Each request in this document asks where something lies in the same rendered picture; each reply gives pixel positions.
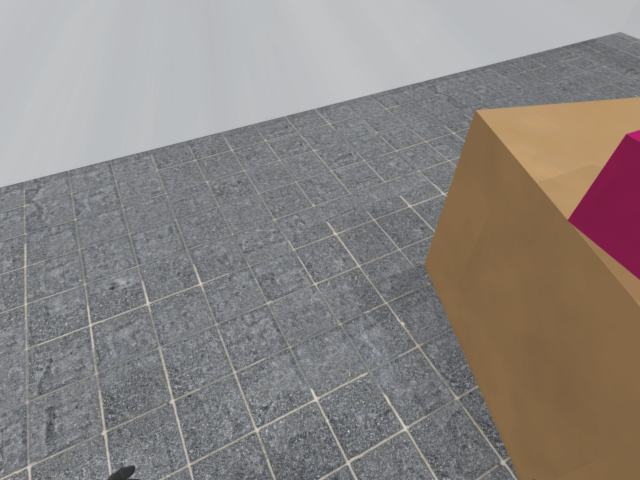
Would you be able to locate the pedestal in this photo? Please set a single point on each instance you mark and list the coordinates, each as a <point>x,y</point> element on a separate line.
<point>548,322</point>

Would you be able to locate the carton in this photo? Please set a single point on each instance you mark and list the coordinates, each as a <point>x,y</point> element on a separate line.
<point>609,213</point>

